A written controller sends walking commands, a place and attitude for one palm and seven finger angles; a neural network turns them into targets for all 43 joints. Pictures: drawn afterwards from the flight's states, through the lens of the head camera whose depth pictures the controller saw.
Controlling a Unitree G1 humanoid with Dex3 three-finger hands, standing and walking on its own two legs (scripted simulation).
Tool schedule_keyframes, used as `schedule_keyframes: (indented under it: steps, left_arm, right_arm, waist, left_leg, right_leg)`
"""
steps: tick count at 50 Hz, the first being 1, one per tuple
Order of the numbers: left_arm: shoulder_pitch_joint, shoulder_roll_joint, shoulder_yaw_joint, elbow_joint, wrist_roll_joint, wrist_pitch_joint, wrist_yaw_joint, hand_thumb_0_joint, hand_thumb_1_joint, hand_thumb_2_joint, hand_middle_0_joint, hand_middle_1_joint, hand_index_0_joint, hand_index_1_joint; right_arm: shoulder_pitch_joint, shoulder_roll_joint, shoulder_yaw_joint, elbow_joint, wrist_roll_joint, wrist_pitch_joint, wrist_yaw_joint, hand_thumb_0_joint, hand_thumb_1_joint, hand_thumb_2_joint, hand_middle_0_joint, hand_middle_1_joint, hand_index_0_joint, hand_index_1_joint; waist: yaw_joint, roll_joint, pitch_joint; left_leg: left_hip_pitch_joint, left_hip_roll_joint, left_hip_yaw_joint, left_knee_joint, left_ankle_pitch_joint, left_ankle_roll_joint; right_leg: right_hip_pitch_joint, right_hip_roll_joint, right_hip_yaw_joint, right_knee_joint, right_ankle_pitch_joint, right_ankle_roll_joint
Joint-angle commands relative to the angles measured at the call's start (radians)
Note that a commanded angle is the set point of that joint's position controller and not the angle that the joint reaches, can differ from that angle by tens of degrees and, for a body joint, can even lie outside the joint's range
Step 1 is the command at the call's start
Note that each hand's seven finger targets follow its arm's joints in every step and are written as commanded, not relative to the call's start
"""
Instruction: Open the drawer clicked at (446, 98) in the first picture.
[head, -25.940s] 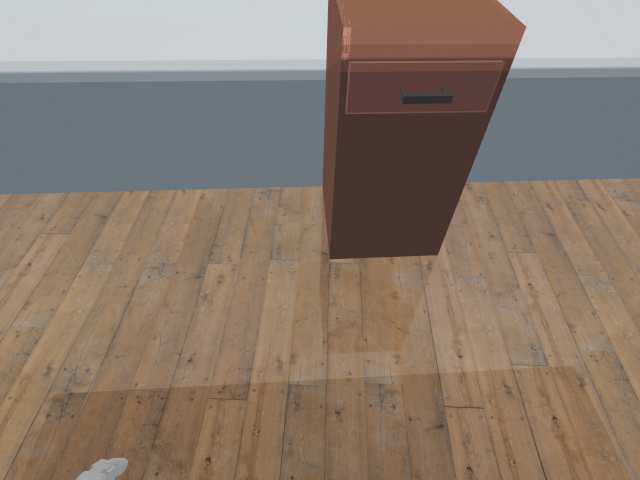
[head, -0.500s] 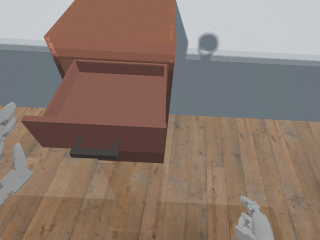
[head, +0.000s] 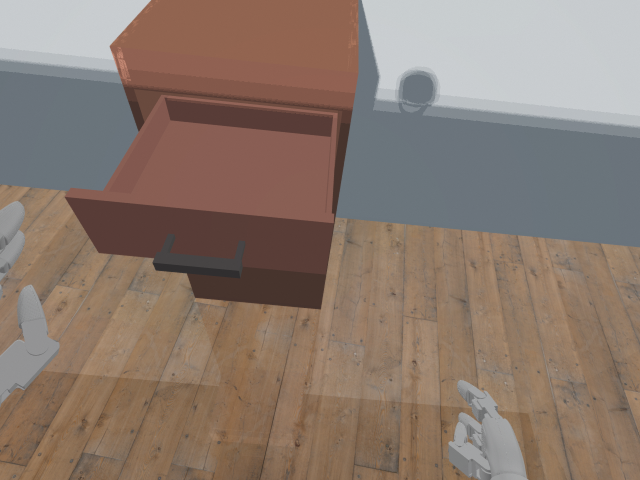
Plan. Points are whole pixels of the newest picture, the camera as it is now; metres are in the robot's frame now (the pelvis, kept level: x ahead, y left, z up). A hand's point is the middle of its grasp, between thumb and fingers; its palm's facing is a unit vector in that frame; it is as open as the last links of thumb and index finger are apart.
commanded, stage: step back with the hand held close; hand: left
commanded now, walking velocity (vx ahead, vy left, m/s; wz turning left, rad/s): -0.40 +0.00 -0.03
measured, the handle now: (202, 254) +0.43 +0.23 -0.04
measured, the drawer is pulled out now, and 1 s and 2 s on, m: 0.30 0.30 0.30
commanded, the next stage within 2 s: stop stepping back and stand still in 0.04 s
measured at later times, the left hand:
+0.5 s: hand out of the picture +0.09 +0.20 +0.15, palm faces +0.32 -0.83 -0.45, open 7.4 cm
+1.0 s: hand out of the picture +0.07 +0.21 +0.10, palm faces +0.32 -0.84 -0.43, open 7.4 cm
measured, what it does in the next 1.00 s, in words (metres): walks backwards: right foot, then left foot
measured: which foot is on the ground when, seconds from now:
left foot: down 0.00-0.16, up 0.18-0.40, down 0.42-1.00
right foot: up 0.00-0.12, down 0.14-1.00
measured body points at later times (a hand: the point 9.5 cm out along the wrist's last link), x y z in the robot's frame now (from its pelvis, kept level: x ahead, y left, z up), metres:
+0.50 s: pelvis -0.11 -0.04 +0.00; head -0.10 -0.03 +0.45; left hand +0.06 +0.24 +0.18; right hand +0.02 -0.32 -0.08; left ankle -0.12 +0.06 -0.74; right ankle -0.14 -0.12 -0.74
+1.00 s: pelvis -0.13 -0.03 -0.01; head -0.15 -0.04 +0.44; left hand +0.04 +0.25 +0.12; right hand +0.01 -0.28 -0.11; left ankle -0.12 +0.07 -0.74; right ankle -0.14 -0.12 -0.73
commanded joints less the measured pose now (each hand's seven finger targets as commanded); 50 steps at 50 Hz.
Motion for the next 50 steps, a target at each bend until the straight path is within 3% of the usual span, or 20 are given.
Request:
schedule_keyframes:
  steps: [1,5,6,8,10,11,14,19,21,24,31,34,37,40,42,46,47,48,49,50]
  left_arm:
    - [-0.087,0.118,0.037,-0.221,-0.008,-0.034,0.001,0.0,0.9,0.9,-0.2,-0.3,-0.2,-0.3]
    - [-0.056,0.168,0.097,-0.229,-0.029,-0.039,-0.019,0.0,0.9,0.9,-0.2,-0.3,-0.2,-0.3]
    - [-0.044,0.196,0.122,-0.24,-0.032,-0.051,-0.025,0.0,0.9,0.9,-0.2,-0.3,-0.2,-0.3]
    - [0.001,0.292,0.205,-0.214,-0.021,-0.072,-0.013,0.0,0.9,0.9,-0.2,-0.3,-0.2,-0.3]
    - [0.045,0.221,0.155,-0.163,-0.005,-0.043,-0.002,0.0,0.9,0.9,-0.2,-0.3,-0.2,-0.3]
    - [0.064,0.209,0.153,-0.164,0.004,-0.032,0.004,0.0,0.9,0.9,-0.2,-0.3,-0.2,-0.3]
    - [0.064,0.182,0.129,-0.129,0.01,-0.019,0.022,0.0,0.9,0.9,-0.2,-0.3,-0.2,-0.3]
    - [0.03,0.179,0.095,-0.138,0.006,-0.041,0.03,0.0,0.9,0.9,-0.2,-0.3,-0.2,-0.3]
    - [0.041,0.187,0.094,-0.165,0.007,-0.058,0.026,0.0,0.9,0.9,-0.2,-0.3,-0.2,-0.3]
    - [0.062,0.196,0.11,-0.18,0.01,-0.072,0.023,0.0,0.9,0.9,-0.2,-0.3,-0.2,-0.3]
    - [-0.008,0.142,0.077,-0.103,0.018,-0.072,0.03,0.0,0.9,0.9,-0.2,-0.3,-0.2,-0.3]
    - [-0.064,0.14,0.071,-0.069,0.03,-0.064,0.032,0.0,0.9,0.9,-0.2,-0.3,-0.2,-0.3]
    - [-0.085,0.128,0.059,-0.058,0.029,-0.061,0.025,0.0,0.9,0.9,-0.2,-0.3,-0.2,-0.3]
    - [-0.099,0.137,0.055,-0.075,0.024,-0.057,0.025,0.0,0.9,0.9,-0.2,-0.3,-0.2,-0.3]
    - [-0.119,0.146,0.055,-0.097,0.025,-0.057,0.027,0.0,0.9,0.9,-0.2,-0.3,-0.2,-0.3]
    - [-0.076,0.151,0.067,-0.124,0.021,-0.065,0.026,0.0,0.9,0.9,-0.2,-0.3,-0.2,-0.3]
    - [-0.174,0.004,-0.29,0.732,0.125,0.107,-0.12,0.0,0.9,0.9,-0.2,-0.3,-0.2,-0.3]
    - [-0.143,-0.041,-0.27,0.741,0.107,0.185,-0.14,0.0,0.9,0.9,-0.2,-0.3,-0.2,-0.3]
    - [-0.203,-0.082,-0.28,0.745,0.091,0.2,-0.139,0.0,0.9,0.9,-0.2,-0.3,-0.2,-0.3]
    - [-0.254,-0.078,-0.288,0.766,0.087,0.207,-0.136,0.0,0.9,0.9,-0.2,-0.3,-0.2,-0.3]
  right_arm:
    - [-0.074,-0.18,-0.049,-0.112,0.0,-0.056,0.001,0.0,-0.9,-0.9,0.2,0.3,0.2,0.3]
    - [-0.12,-0.18,-0.043,-0.148,0.01,-0.033,0.009,0.0,-0.9,-0.9,0.2,0.3,0.2,0.3]
    - [-0.124,-0.177,-0.042,-0.161,0.016,-0.02,0.014,0.0,-0.9,-0.9,0.2,0.3,0.2,0.3]
    - [-0.11,-0.156,-0.033,-0.17,0.019,0.01,0.018,0.0,-0.9,-0.9,0.2,0.3,0.2,0.3]
    - [-0.083,-0.136,-0.031,-0.179,0.049,0.027,0.009,0.0,-0.9,-0.9,0.2,0.3,0.2,0.3]
    - [-0.084,-0.124,-0.017,-0.187,0.043,0.037,0.0,0.0,-0.9,-0.9,0.2,0.3,0.2,0.3]
    - [-0.092,-0.138,-0.01,-0.19,0.039,0.047,-0.024,0.0,-0.9,-0.9,0.2,0.3,0.2,0.3]
    - [-0.022,-0.187,-0.031,-0.175,0.042,0.022,-0.021,0.0,-0.9,-0.9,0.2,0.3,0.2,0.3]
    - [-0.016,-0.217,-0.049,-0.19,0.048,0.009,-0.02,0.0,-0.9,-0.9,0.2,0.3,0.2,0.3]
    - [-0.002,-0.201,-0.038,-0.182,0.037,0.01,-0.014,0.0,-0.9,-0.9,0.2,0.3,0.2,0.3]
    - [-0.014,-0.207,-0.036,-0.168,0.023,-0.007,-0.034,0.0,-0.9,-0.9,0.2,0.3,0.2,0.3]
    - [-0.016,-0.201,-0.036,-0.161,0.02,-0.007,-0.047,0.0,-0.9,-0.9,0.2,0.3,0.2,0.3]
    - [-0.004,-0.188,-0.036,-0.151,0.017,-0.004,-0.041,0.0,-0.9,-0.9,0.2,0.3,0.2,0.3]
    - [-0.003,-0.172,-0.034,-0.137,0.023,0.001,-0.026,0.0,-0.9,-0.9,0.2,0.3,0.2,0.3]
    - [-0.014,-0.168,-0.033,-0.14,0.027,0.004,-0.017,0.0,-0.9,-0.9,0.2,0.3,0.2,0.3]
    - [-0.022,-0.166,-0.022,-0.145,0.025,0.005,-0.023,0.0,-0.9,-0.9,0.2,0.3,0.2,0.3]
    - [-0.01,-0.319,-0.096,0.119,0.01,-0.013,0.07,0.0,-0.9,-0.9,0.2,0.3,0.2,0.3]
    - [0.091,-0.274,-0.096,0.098,0.02,0.039,0.066,0.0,-0.9,-0.9,0.2,0.3,0.2,0.3]
    - [0.131,-0.259,-0.084,0.09,0.014,0.07,0.057,0.0,-0.9,-0.9,0.2,0.3,0.2,0.3]
    - [0.15,-0.274,-0.072,0.073,0.001,0.086,0.047,0.0,-0.9,-0.9,0.2,0.3,0.2,0.3]
  waist:
    - [-0.026,0.227,-0.178]
    - [0.002,0.203,-0.193]
    - [0.002,0.134,-0.18]
    - [0.005,-0.15,-0.173]
    - [-0.02,-0.2,-0.181]
    - [-0.035,-0.149,-0.186]
    - [-0.035,-0.054,-0.129]
    - [-0.048,-0.044,-0.123]
    - [-0.033,0.06,-0.138]
    - [-0.046,0.132,-0.175]
    - [-0.053,0.116,0.042]
    - [-0.057,0.09,0.049]
    - [-0.057,0.009,0.001]
    - [-0.054,-0.086,-0.022]
    - [-0.048,-0.101,-0.001]
    - [-0.044,0.045,-0.009]
    - [-0.093,0.071,0.036]
    - [-0.08,0.122,-0.039]
    - [-0.09,0.125,-0.045]
    - [-0.098,0.077,-0.041]
  left_leg:
    - [0.255,0.242,-0.173,-0.172,0.265,0.118]
    - [0.196,0.177,-0.102,-0.17,0.063,0.062]
    - [0.176,0.129,-0.06,-0.1,-0.005,0.028]
    - [0.117,-0.051,0.088,0.288,-0.263,-0.068]
    - [-0.137,-0.066,0.005,0.543,-0.328,-0.054]
    - [-0.157,-0.048,0.022,0.511,-0.294,-0.053]
    - [-0.058,-0.034,0.064,0.309,-0.252,-0.032]
    - [0.153,-0.012,0.054,-0.072,-0.068,0.018]
    - [0.219,0.059,0.006,-0.073,0.146,0.037]
    - [0.234,0.068,-0.038,-0.035,0.332,0.018]
    - [0.01,0.115,-0.159,-0.202,-0.536,0.056]
    - [-0.009,0.122,-0.165,-0.196,-0.568,0.063]
    - [0.02,0.06,-0.078,-0.052,-0.414,0.049]
    - [0.015,-0.009,0.03,0.181,-0.298,0.016]
    - [-0.001,-0.009,0.04,0.211,-0.255,0.005]
    - [0.188,0.025,0.012,-0.024,-0.069,0.017]
    - [0.198,0.106,-0.084,0.15,0.151,0.037]
    - [0.272,0.137,-0.136,0.075,0.352,0.081]
    - [0.271,0.242,-0.281,0.0,0.487,0.163]
    - [0.265,0.291,-0.368,-0.045,0.54,0.212]
  right_leg:
    - [0.047,-0.02,-0.004,-0.15,-0.021,-0.002]
    - [0.191,-0.028,-0.041,-0.484,0.144,-0.03]
    - [0.183,-0.082,0.001,-0.602,0.241,-0.052]
    - [0.022,-0.391,0.287,-0.726,0.409,-0.155]
    - [0.232,-0.382,0.195,-0.539,0.978,-0.112]
    - [0.298,-0.355,0.137,-0.493,1.068,-0.122]
    - [0.271,-0.351,0.145,-0.508,0.95,-0.152]
    - [0.301,-0.307,0.135,-0.492,0.695,-0.076]
    - [0.299,-0.218,0.089,-0.473,0.629,-0.013]
    - [0.309,-0.182,0.038,-0.41,0.631,-0.042]
    - [0.12,-0.116,0.05,-0.468,-0.021,-0.053]
    - [0.121,-0.104,0.041,-0.457,-0.006,-0.058]
    - [0.14,-0.172,0.153,-0.54,-0.018,-0.096]
    - [0.15,-0.33,0.349,-0.667,-0.086,-0.171]
    - [0.189,-0.37,0.342,-0.664,0.057,-0.205]
    - [0.149,-0.239,0.125,-0.528,0.302,-0.101]
    - [-0.056,-0.231,0.022,-0.309,0.414,-0.067]
    - [-0.045,-0.145,-0.017,-0.195,0.387,-0.03]
    - [-0.117,-0.086,-0.041,-0.023,0.055,-0.019]
    - [-0.169,-0.072,0.022,0.132,-0.091,-0.01]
